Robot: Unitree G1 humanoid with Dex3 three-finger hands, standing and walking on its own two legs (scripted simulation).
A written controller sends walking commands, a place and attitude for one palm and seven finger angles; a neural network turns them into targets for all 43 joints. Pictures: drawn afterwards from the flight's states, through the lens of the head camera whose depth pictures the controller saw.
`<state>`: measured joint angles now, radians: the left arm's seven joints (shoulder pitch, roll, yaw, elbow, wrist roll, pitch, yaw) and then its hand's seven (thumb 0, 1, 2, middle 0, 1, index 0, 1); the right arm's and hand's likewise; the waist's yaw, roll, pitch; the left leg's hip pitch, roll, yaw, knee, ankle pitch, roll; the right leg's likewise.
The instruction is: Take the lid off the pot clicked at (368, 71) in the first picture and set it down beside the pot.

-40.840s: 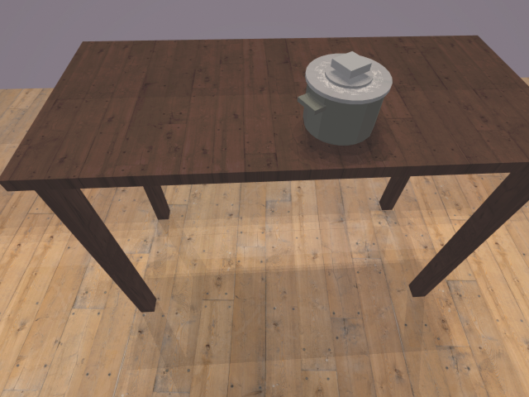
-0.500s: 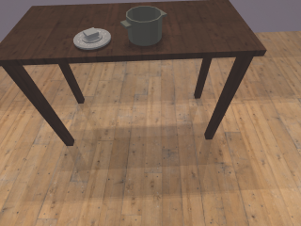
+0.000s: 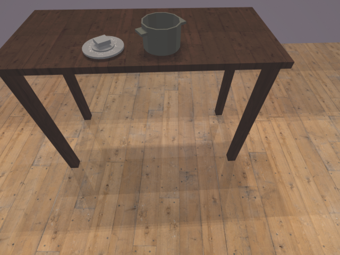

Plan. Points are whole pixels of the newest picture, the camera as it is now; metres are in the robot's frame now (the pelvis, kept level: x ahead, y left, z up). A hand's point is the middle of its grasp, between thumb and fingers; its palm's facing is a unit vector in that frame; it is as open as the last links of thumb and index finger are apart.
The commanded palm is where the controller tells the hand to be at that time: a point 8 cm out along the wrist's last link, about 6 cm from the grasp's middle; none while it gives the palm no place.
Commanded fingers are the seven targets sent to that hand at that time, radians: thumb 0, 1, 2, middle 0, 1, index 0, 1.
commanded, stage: look to check the result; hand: left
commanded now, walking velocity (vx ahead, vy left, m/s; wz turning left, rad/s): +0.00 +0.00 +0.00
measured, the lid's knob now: (101, 40) +0.84 +0.29 +0.06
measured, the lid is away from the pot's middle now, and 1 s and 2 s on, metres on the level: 0.24 0.24 0.24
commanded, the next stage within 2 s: stand and wait in 0.18 s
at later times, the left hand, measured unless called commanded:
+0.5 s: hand out of the picture +0.02 +0.18 -0.17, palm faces +0.01 -0.98 -0.21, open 7.3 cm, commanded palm none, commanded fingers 0.00 0.90 0.90 -0.20 -0.30 -0.20 -0.30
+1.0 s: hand out of the picture +0.01 +0.19 -0.17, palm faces +0.01 -0.98 -0.21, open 7.3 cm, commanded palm none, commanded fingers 0.00 0.90 0.90 -0.20 -0.30 -0.20 -0.30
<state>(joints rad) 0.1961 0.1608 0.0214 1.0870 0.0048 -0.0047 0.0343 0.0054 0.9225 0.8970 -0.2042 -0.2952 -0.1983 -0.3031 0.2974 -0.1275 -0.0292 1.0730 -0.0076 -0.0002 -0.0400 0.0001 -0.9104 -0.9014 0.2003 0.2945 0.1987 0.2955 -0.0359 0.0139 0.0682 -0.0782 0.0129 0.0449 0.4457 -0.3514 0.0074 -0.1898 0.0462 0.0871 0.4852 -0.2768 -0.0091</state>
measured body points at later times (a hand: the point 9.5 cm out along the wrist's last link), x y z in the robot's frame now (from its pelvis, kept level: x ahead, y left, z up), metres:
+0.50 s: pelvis -0.01 +0.01 +0.00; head +0.02 +0.00 +0.45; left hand +0.02 +0.24 -0.16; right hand -0.03 -0.21 -0.16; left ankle -0.07 +0.11 -0.74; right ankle -0.01 -0.12 -0.74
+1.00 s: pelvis -0.01 +0.01 +0.00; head +0.02 +0.01 +0.45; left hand +0.01 +0.24 -0.16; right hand -0.03 -0.20 -0.16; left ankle -0.07 +0.11 -0.74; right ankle -0.01 -0.12 -0.74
